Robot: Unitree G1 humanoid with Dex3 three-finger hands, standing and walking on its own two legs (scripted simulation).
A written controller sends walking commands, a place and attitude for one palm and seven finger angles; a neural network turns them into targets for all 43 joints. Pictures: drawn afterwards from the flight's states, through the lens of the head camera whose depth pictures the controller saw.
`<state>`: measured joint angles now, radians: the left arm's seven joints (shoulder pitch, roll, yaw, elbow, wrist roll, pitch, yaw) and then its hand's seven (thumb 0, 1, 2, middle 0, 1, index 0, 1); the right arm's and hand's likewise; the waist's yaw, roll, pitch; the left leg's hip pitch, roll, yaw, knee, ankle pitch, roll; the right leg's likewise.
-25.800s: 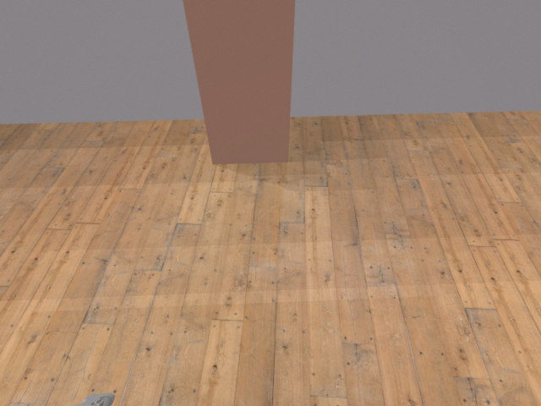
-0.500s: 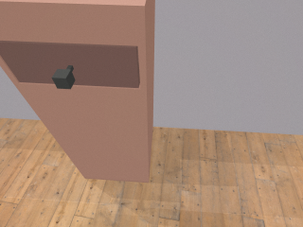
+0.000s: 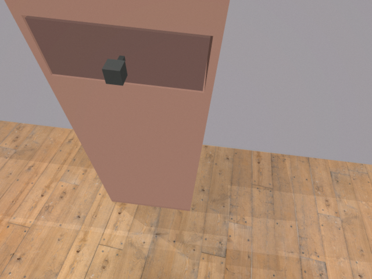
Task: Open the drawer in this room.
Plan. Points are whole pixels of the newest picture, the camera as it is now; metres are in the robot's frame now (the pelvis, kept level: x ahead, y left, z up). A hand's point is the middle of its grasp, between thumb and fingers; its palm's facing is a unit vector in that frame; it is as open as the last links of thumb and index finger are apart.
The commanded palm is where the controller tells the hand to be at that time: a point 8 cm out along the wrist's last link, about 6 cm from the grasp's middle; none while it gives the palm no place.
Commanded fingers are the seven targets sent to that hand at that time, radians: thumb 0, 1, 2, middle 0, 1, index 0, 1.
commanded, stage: come to a stop and stand still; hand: left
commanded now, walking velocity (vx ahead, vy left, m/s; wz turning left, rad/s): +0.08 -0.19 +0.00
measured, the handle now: (117, 67) +0.50 +0.20 +0.16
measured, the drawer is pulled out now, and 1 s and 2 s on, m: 0.00 0.00 0.00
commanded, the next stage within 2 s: look again from close up in 1.00 s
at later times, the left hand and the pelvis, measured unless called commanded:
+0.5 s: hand out of the picture +0.00 +0.14 -0.16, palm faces +0.00 -0.98 -0.20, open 7.3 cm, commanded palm none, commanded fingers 0.00 0.90 0.90 -0.20 -0.30 -0.20 -0.30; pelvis +0.01 -0.03 +0.01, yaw -1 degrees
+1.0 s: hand out of the picture -0.03 +0.07 -0.16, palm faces +0.09 -0.99 -0.14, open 7.4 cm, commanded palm none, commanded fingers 0.00 0.90 0.90 -0.20 -0.30 -0.20 -0.30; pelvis +0.02 -0.06 +0.01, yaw +1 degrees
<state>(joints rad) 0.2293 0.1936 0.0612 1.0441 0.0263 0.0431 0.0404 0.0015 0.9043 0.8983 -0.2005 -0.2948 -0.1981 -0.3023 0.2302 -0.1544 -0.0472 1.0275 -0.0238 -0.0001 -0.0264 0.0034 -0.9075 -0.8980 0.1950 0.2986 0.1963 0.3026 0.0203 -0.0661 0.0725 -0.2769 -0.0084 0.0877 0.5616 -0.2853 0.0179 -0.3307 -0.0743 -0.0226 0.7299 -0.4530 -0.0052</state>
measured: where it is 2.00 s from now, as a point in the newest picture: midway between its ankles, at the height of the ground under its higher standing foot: outside the picture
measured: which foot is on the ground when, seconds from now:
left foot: down 0.00-1.00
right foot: up 0.00-0.30, down 0.32-1.00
